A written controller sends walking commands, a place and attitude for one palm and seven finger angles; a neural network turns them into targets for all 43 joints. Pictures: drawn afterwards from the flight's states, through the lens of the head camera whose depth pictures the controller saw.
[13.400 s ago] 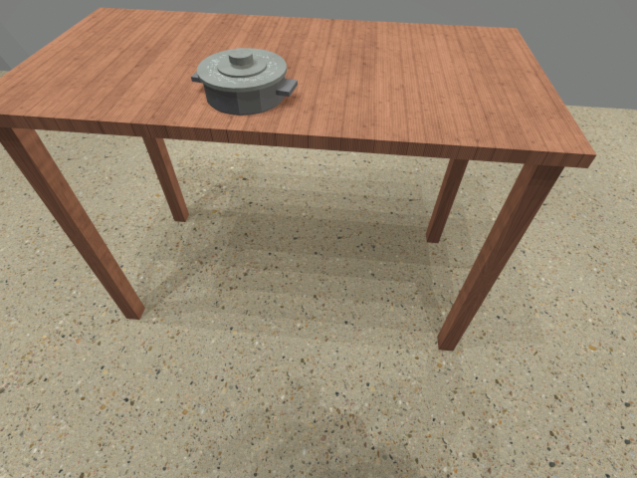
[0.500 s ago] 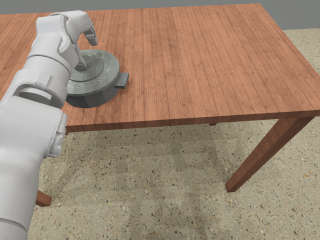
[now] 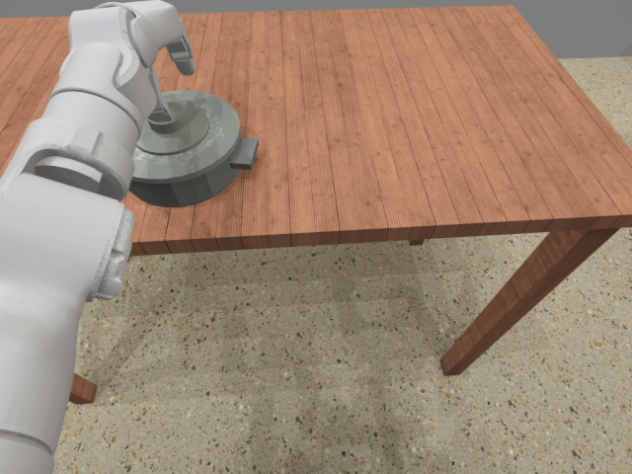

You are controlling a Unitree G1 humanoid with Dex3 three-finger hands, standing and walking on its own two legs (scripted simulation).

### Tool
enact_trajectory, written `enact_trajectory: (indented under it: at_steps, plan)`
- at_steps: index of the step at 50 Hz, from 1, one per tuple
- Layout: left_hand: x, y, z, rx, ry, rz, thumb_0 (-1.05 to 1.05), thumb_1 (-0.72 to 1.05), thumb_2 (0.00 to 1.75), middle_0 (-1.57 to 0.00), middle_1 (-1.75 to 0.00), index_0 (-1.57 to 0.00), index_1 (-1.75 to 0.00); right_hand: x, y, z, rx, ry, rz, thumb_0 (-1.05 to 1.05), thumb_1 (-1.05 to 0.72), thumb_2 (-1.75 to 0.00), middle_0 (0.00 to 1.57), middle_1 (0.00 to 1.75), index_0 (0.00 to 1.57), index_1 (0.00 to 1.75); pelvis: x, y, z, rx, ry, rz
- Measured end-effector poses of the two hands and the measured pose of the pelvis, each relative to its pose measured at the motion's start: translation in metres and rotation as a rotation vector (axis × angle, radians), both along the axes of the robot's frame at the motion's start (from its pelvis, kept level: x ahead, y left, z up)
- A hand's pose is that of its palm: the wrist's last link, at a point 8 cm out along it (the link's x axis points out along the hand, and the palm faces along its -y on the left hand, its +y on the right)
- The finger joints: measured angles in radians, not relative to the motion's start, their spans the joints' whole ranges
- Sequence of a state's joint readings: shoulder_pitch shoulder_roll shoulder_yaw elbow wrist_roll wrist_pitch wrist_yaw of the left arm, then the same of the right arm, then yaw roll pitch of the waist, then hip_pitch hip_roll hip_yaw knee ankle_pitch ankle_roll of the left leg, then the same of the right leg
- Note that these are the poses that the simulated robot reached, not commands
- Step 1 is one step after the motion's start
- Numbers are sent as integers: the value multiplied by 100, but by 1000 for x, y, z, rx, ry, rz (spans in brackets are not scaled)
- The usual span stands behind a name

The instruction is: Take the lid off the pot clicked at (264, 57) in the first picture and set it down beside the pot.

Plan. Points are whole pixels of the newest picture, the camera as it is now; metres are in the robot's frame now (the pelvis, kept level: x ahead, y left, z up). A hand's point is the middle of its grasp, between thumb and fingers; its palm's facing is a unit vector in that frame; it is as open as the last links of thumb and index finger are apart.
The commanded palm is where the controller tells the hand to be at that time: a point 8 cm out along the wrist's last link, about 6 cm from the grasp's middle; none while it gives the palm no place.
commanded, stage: raise the hand to come down again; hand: left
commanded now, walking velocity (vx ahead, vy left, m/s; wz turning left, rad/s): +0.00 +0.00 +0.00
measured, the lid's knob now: (166, 117) +0.53 +0.15 +0.16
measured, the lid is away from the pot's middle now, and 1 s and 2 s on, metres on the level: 0.00 0.00 0.00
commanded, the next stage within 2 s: move the open hand above the knob in 0.02 s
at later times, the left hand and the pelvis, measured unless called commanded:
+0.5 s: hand (138, 89) +0.51 +0.16 +0.21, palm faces -0.32 -0.07 -0.95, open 10.5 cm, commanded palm +0.51 +0.15 +0.28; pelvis +0.00 +0.00 +0.00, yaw +0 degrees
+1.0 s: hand (152, 86) +0.51 +0.14 +0.22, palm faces -0.31 -0.06 -0.95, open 10.5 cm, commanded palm +0.51 +0.14 +0.28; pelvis -0.01 +0.00 +0.00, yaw +0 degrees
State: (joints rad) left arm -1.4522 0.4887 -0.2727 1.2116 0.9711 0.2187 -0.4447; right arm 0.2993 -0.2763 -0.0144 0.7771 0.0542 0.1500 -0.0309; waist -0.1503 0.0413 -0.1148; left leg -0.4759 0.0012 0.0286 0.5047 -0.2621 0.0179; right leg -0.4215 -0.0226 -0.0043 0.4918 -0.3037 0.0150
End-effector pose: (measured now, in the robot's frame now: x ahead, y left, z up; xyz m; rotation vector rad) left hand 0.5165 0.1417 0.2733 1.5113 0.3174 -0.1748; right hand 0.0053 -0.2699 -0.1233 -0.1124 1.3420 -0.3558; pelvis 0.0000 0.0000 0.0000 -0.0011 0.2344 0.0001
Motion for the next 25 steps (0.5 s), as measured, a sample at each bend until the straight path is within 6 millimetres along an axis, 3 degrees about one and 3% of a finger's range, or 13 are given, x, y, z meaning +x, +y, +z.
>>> enact_trajectory:
  at_steps: [14,25]
  plan:
    - [6,3,0,-13,-2,22,0,-19,112,-67,-34,-67,-34,-18,7,-2,11,23,-30,0,-90,-90,21,30,20,30,2,2,1,1,6,-13]
    - [-6,17,-2,4,10,37,0,-19,113,-68,-33,-68,-33,-2,-2,3,-7,-12,-1,0,-90,-90,20,30,20,30,0,0,1,-1,-11,-3]
